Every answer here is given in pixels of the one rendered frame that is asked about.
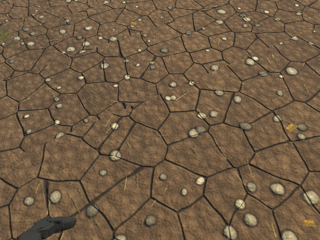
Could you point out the robot left hand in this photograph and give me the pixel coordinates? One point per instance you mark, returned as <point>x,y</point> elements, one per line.
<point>48,226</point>

